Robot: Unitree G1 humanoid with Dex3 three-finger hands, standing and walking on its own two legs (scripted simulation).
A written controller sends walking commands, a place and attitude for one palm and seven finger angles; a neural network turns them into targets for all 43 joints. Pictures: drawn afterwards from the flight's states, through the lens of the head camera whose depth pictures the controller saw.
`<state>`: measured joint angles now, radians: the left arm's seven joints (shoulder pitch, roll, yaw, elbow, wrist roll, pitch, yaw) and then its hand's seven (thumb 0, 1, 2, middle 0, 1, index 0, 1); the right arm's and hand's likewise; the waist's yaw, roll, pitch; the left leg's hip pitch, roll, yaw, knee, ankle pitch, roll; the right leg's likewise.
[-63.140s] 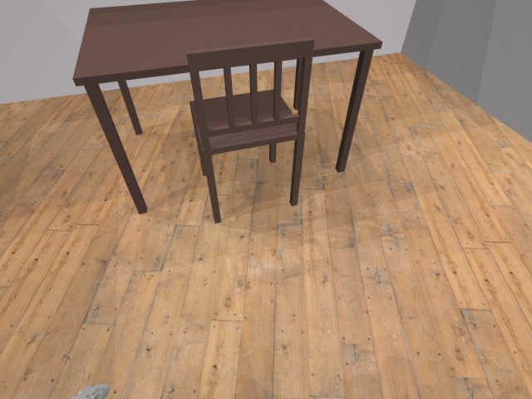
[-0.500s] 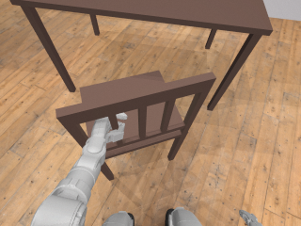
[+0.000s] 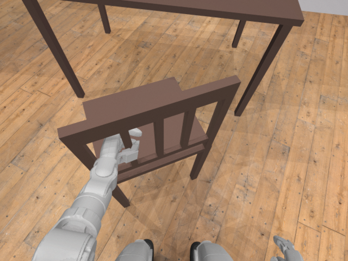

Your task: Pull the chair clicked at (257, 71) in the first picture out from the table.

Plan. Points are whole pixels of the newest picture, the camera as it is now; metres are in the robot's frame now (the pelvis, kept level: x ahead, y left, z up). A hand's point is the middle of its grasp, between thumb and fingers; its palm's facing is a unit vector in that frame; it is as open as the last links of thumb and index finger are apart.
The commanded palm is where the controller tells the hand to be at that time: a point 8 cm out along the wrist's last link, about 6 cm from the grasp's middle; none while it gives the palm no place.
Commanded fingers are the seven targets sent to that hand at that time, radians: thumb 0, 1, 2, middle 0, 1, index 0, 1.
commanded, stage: step backward, pulling the chair out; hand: left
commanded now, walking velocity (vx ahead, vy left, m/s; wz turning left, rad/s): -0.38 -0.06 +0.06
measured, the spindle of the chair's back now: (159, 138) +0.44 +0.04 -0.11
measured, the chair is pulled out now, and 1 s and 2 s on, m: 0.44 0.66 0.66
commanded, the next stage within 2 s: stop walking, hand still on the chair in 0.40 s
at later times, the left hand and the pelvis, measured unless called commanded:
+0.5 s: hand (124, 197) +0.25 +0.12 -0.06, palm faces -0.05 -0.99 -0.15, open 5.2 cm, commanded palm +0.24 +0.17 -0.04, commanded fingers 0.00 0.90 0.90 -0.50 -1.45 -0.50 -1.45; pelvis -0.11 +0.01 +0.00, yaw +3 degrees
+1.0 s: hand (114, 248) +0.15 +0.12 -0.05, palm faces +0.04 -0.98 -0.17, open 5.4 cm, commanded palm +0.13 +0.18 -0.04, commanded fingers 0.00 0.90 0.90 -0.50 -1.45 -0.50 -1.45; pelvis -0.14 -0.01 +0.01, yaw +2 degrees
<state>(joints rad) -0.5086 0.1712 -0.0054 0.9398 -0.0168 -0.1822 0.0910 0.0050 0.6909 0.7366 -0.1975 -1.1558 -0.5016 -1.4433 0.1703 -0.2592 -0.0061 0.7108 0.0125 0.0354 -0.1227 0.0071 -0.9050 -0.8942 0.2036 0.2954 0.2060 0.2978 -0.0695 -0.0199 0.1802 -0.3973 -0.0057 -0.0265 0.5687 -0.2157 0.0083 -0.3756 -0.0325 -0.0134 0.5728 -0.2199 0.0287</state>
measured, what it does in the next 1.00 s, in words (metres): walks backwards: right foot, then left foot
